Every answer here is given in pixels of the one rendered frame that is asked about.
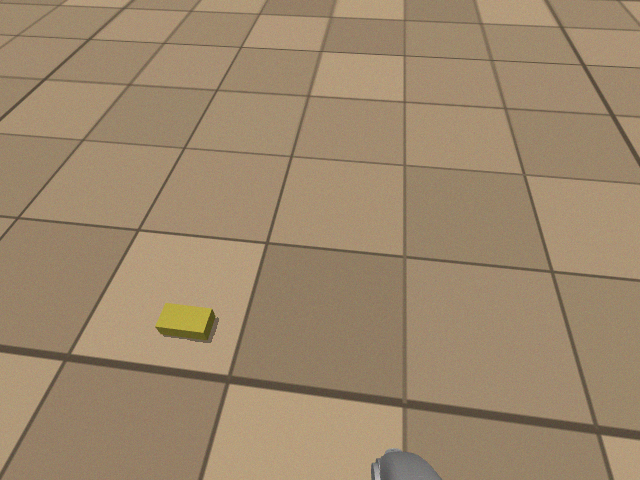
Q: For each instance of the carton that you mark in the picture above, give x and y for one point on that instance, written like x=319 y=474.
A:
x=185 y=321

